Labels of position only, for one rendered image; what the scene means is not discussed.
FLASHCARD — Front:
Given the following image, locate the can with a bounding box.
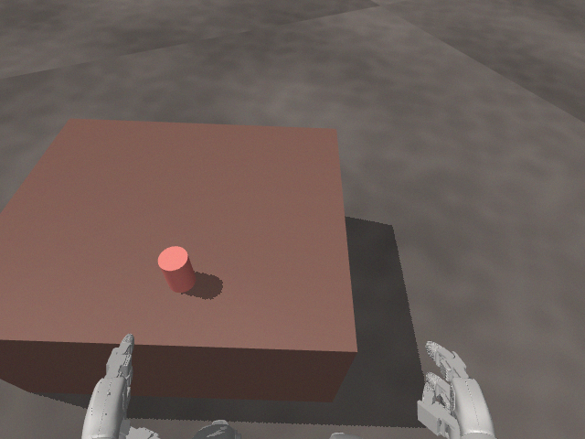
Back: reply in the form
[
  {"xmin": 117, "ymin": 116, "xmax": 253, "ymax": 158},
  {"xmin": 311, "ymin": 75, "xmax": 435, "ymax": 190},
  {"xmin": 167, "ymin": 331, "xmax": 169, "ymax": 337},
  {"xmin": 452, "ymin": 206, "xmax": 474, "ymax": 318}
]
[{"xmin": 158, "ymin": 246, "xmax": 196, "ymax": 293}]

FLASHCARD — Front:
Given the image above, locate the left robot hand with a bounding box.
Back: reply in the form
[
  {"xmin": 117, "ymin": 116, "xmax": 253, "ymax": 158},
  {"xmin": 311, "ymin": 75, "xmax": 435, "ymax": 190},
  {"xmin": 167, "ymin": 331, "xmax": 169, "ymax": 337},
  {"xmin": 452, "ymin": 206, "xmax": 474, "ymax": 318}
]
[{"xmin": 81, "ymin": 334, "xmax": 160, "ymax": 439}]

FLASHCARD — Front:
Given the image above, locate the right robot hand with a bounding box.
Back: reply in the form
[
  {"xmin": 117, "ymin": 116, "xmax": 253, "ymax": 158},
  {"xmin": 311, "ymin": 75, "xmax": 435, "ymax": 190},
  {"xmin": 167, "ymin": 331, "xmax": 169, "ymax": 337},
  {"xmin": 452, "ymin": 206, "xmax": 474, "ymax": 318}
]
[{"xmin": 417, "ymin": 341, "xmax": 496, "ymax": 439}]

